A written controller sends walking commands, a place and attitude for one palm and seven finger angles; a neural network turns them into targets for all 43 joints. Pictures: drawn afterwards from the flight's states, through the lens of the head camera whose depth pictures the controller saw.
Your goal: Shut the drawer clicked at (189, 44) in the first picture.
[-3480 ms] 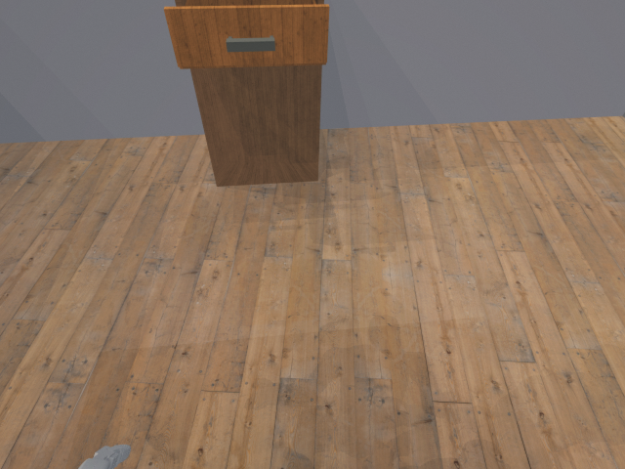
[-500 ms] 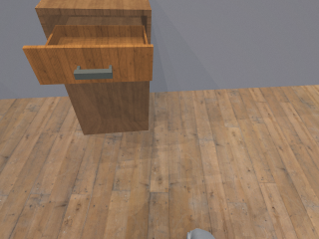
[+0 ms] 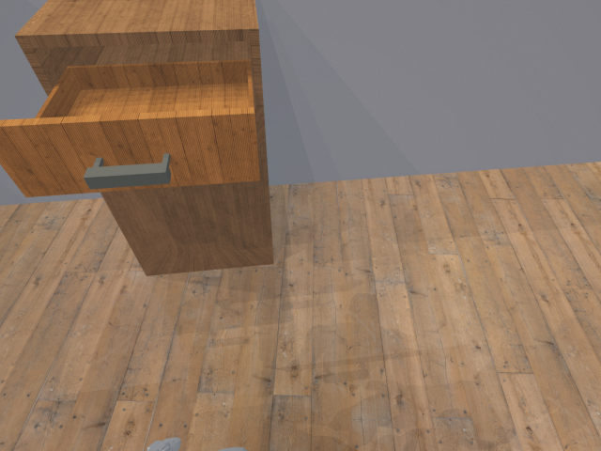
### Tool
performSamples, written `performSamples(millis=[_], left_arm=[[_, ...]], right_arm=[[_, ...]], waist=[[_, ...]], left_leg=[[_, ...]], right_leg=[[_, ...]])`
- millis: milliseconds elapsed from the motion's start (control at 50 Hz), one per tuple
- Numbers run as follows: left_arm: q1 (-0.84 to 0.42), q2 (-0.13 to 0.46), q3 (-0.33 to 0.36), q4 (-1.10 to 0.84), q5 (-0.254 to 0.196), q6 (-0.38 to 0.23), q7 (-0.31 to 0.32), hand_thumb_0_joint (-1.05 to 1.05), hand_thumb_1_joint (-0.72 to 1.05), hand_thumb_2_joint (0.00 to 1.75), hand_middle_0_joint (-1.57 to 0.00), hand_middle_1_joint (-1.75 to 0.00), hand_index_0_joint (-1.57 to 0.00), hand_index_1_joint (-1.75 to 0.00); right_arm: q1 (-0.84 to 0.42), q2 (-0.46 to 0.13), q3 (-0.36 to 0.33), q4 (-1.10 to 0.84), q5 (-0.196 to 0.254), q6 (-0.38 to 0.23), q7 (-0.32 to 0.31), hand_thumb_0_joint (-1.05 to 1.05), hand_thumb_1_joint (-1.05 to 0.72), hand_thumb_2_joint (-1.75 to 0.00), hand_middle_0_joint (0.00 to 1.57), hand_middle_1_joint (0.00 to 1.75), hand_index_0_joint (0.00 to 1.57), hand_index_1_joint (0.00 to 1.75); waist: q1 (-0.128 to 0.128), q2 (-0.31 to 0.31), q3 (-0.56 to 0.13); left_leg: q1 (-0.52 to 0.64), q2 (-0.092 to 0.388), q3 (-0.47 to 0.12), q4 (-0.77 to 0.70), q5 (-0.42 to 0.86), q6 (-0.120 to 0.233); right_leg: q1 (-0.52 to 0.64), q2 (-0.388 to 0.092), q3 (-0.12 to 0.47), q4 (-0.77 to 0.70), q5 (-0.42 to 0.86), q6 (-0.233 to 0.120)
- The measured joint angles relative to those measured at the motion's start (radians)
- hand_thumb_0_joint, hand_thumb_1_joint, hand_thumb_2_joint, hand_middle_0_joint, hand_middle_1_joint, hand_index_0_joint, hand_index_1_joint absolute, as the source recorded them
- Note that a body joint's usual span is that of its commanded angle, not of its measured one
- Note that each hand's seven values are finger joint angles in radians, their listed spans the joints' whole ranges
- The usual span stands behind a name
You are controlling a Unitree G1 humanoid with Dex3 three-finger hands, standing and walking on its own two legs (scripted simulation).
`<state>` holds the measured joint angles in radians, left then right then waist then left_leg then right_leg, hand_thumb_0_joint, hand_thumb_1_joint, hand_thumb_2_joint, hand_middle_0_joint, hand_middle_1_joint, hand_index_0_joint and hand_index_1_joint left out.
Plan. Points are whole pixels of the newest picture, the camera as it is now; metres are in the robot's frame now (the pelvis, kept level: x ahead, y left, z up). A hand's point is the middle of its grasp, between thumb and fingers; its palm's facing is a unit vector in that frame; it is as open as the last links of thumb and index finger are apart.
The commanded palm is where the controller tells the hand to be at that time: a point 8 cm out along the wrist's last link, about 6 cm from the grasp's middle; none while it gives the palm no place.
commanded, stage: turn to face it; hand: left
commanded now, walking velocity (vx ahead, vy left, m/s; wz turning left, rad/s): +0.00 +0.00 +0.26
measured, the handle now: (131, 167) +0.56 +0.33 +0.04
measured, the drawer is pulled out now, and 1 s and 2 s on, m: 0.29 0.29 0.29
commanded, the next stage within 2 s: take the last steps up to it in 0.08 s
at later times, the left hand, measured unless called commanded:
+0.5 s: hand out of the picture +0.03 +0.21 -0.16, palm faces +0.12 -0.97 -0.21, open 7.4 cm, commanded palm none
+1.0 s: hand out of the picture +0.04 +0.14 -0.15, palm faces +0.28 -0.95 -0.14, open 7.4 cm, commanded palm none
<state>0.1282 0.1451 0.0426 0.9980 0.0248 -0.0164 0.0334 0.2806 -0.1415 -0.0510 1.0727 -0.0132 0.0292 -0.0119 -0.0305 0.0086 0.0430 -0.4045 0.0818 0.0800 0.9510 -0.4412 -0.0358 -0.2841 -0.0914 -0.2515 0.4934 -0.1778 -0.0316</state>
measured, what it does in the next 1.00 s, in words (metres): walks ahead: left foot, then right foot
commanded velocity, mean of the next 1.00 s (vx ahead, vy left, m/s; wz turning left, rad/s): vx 0.24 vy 0.03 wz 0.11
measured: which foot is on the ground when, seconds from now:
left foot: up 0.00-0.08, down 0.10-0.58, up 0.60-1.00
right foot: down 0.00-0.12, up 0.14-0.56, down 0.58-1.00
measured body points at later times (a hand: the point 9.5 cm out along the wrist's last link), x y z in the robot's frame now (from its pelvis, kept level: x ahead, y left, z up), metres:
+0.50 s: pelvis +0.04 +0.02 +0.01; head +0.04 +0.02 +0.46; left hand +0.02 +0.26 -0.14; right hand +0.06 -0.21 -0.15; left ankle +0.02 +0.11 -0.73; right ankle +0.06 -0.11 -0.70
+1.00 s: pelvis +0.16 +0.02 +0.01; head +0.18 +0.02 +0.46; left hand +0.03 +0.19 -0.14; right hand +0.26 -0.20 -0.15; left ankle +0.23 +0.18 -0.69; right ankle +0.09 -0.10 -0.73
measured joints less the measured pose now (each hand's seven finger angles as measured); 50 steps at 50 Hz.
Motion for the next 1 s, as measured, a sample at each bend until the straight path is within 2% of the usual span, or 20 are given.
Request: performSamples(millis=[80, 100, 120, 180, 240, 320, 400, 480, 540, 580, 600, 640, 700, 760, 840, 920, 1000], left_arm=[[0.020, 0.014, 0.004, 0.006, 0.000, 0.023, -0.001, -0.01, 0.92, 0.90, -0.20, -0.30, -0.20, -0.30], [0.030, 0.016, 0.005, 0.006, -0.004, 0.030, -0.003, -0.01, 0.92, 0.90, -0.20, -0.30, -0.20, -0.30], [0.038, 0.023, 0.008, 0.009, -0.008, 0.040, -0.005, -0.01, 0.92, 0.90, -0.20, -0.30, -0.20, -0.30], [0.068, 0.046, 0.018, 0.022, -0.009, 0.067, -0.012, -0.01, 0.91, 0.90, -0.20, -0.29, -0.20, -0.30], [0.089, 0.058, 0.025, 0.039, -0.003, 0.071, -0.019, 0.00, 0.91, 0.90, -0.20, -0.29, -0.20, -0.30], [0.130, 0.063, 0.022, 0.063, 0.000, 0.056, -0.026, 0.00, 0.91, 0.90, -0.20, -0.29, -0.19, -0.30], [0.159, 0.063, 0.015, 0.088, 0.004, 0.052, -0.030, 0.00, 0.91, 0.90, -0.20, -0.29, -0.19, -0.30], [0.157, 0.049, 0.007, 0.093, 0.004, 0.047, -0.037, 0.00, 0.91, 0.90, -0.20, -0.29, -0.19, -0.30], [0.147, 0.030, 0.001, 0.083, 0.003, 0.031, -0.041, 0.00, 0.91, 0.90, -0.20, -0.29, -0.19, -0.30], [0.147, 0.018, -0.001, 0.073, 0.004, 0.010, -0.042, 0.00, 0.91, 0.90, -0.20, -0.29, -0.19, -0.30], [0.144, 0.008, -0.001, 0.070, 0.007, -0.002, -0.039, 0.00, 0.91, 0.90, -0.20, -0.29, -0.19, -0.30], [0.153, -0.011, -0.003, 0.061, 0.004, -0.020, -0.032, 0.00, 0.91, 0.90, -0.20, -0.29, -0.19, -0.30], [0.200, -0.025, -0.002, 0.062, -0.001, -0.035, -0.020, 0.00, 0.91, 0.90, -0.20, -0.29, -0.20, -0.30], [0.244, -0.042, -0.009, 0.087, -0.003, -0.038, -0.018, 0.00, 0.91, 0.90, -0.20, -0.29, -0.20, -0.30], [0.289, -0.067, -0.021, 0.115, -0.005, -0.047, -0.022, 0.00, 0.91, 0.90, -0.20, -0.29, -0.20, -0.30], [0.322, -0.082, -0.025, 0.134, -0.001, -0.057, -0.022, 0.00, 0.91, 0.90, -0.20, -0.30, -0.20, -0.30], [0.339, -0.080, -0.023, 0.151, 0.004, -0.055, -0.018, 0.00, 0.91, 0.90, -0.20, -0.30, -0.20, -0.30]], right_arm=[[-0.029, -0.016, -0.003, -0.031, -0.004, -0.003, 0.001, 0.00, -0.92, -0.90, 0.20, 0.30, 0.19, 0.30], [-0.028, -0.024, -0.002, -0.040, -0.005, -0.008, 0.002, 0.00, -0.92, -0.90, 0.20, 0.30, 0.19, 0.30], [-0.032, -0.024, -0.003, -0.043, -0.008, -0.012, 0.002, 0.00, -0.92, -0.90, 0.20, 0.30, 0.19, 0.30], [-0.034, -0.013, 0.005, -0.056, -0.016, -0.013, -0.001, 0.00, -0.92, -0.90, 0.20, 0.30, 0.19, 0.30], [-0.034, -0.004, 0.015, -0.056, -0.014, -0.021, -0.012, 0.00, -0.91, -0.90, 0.20, 0.30, 0.19, 0.30], [-0.030, -0.006, 0.018, -0.049, -0.009, -0.038, -0.020, 0.00, -0.92, -0.90, 0.20, 0.30, 0.20, 0.30], [-0.008, -0.006, 0.015, -0.041, -0.008, -0.054, -0.017, 0.00, -0.92, -0.90, 0.20, 0.30, 0.20, 0.30], [0.025, -0.005, 0.012, -0.018, -0.011, -0.053, -0.011, 0.00, -0.91, -0.90, 0.20, 0.30, 0.20, 0.30], [0.051, -0.009, 0.009, 0.009, -0.010, -0.045, -0.005, 0.00, -0.91, -0.90, 0.20, 0.30, 0.20, 0.30], [0.073, -0.012, 0.007, 0.028, -0.005, -0.038, -0.002, 0.00, -0.91, -0.90, 0.20, 0.30, 0.20, 0.30], [0.080, -0.015, 0.005, 0.038, -0.002, -0.033, -0.001, 0.00, -0.91, -0.90, 0.20, 0.30, 0.20, 0.30], [0.088, -0.021, 0.001, 0.054, -0.005, -0.015, 0.008, 0.00, -0.91, -0.90, 0.20, 0.30, 0.20, 0.30], [0.068, -0.027, -0.010, 0.057, -0.012, -0.004, 0.022, 0.00, -0.91, -0.90, 0.20, 0.30, 0.20, 0.30], [0.035, -0.036, -0.022, 0.031, -0.013, -0.015, 0.027, 0.01, -0.91, -0.90, 0.20, 0.30, 0.20, 0.30], [-0.002, -0.046, -0.029, 0.005, -0.011, -0.023, 0.029, 0.00, -0.91, -0.90, 0.20, 0.30, 0.19, 0.30], [-0.044, -0.049, -0.027, -0.007, -0.009, -0.018, 0.031, 0.00, -0.91, -0.90, 0.20, 0.30, 0.19, 0.30], [-0.096, -0.041, -0.018, -0.022, -0.007, -0.021, 0.037, 0.00, -0.91, -0.90, 0.19, 0.30, 0.19, 0.30]], waist=[[0.016, -0.016, -0.014], [0.018, -0.013, -0.020], [0.019, -0.024, -0.021], [0.025, -0.054, -0.021], [0.034, -0.058, -0.017], [0.043, -0.046, -0.017], [0.034, -0.034, -0.021], [0.019, -0.017, -0.019], [0.014, 0.000, -0.018], [0.017, 0.009, -0.021], [0.020, 0.024, -0.019], [0.029, 0.041, -0.026], [0.046, 0.024, -0.037], [0.038, 0.017, -0.037], [0.036, 0.022, -0.027], [0.055, 0.024, -0.013], [0.081, 0.014, 0.006]], left_leg=[[0.069, -0.001, 0.021, -0.209, 0.064, 0.001], [0.096, -0.001, 0.017, -0.286, 0.106, 0.010], [0.096, -0.010, 0.016, -0.294, 0.132, 0.034], [0.110, -0.037, 0.019, -0.314, 0.124, 0.082], [0.147, -0.060, 0.011, -0.415, 0.173, 0.088], [0.196, -0.082, 0.007, -0.527, 0.226, 0.097], [0.234, -0.096, 0.003, -0.578, 0.241, 0.096], [0.258, -0.102, -0.004, -0.580, 0.229, 0.087], [0.264, -0.101, -0.007, -0.545, 0.197, 0.072], [0.248, -0.098, -0.012, -0.472, 0.148, 0.060], [0.225, -0.088, -0.021, -0.402, 0.089, 0.062], [0.146, -0.078, -0.036, -0.207, 0.006, 0.066], [0.025, -0.062, -0.028, 0.011, 0.064, 0.062], [-0.068, -0.025, -0.034, 0.079, 0.175, 0.044], [-0.142, 0.012, -0.047, 0.058, 0.272, 0.019], [-0.159, 0.028, -0.033, -0.033, 0.291, 0.008], [-0.114, 0.018, 0.001, -0.189, 0.266, 0.018]], right_leg=[[0.000, -0.013, -0.024, 0.037, -0.024, 0.020], [-0.010, -0.015, -0.031, 0.065, -0.040, 0.028], [-0.022, -0.024, -0.026, 0.100, -0.068, 0.039], [-0.077, -0.007, 0.075, 0.261, -0.233, 0.055], [-0.124, 0.011, 0.153, 0.421, -0.220, 0.061], [-0.131, 0.014, 0.193, 0.483, -0.193, 0.071], [-0.101, 0.011, 0.195, 0.422, -0.214, 0.072], [-0.061, 0.011, 0.180, 0.285, -0.241, 0.063], [-0.018, 0.021, 0.168, 0.158, -0.205, 0.054], [0.030, 0.031, 0.159, 0.053, -0.124, 0.038], [0.037, 0.039, 0.147, 0.058, -0.088, 0.020], [0.060, 0.047, 0.124, 0.061, -0.101, -0.002], [0.116, 0.049, 0.128, -0.014, -0.098, -0.010], [0.171, 0.054, 0.128, -0.103, -0.068, -0.008], [0.231, 0.061, 0.111, -0.181, -0.058, -0.003], [0.271, 0.062, 0.097, -0.210, -0.078, 0.010], [0.297, 0.048, 0.089, -0.197, -0.124, 0.036]])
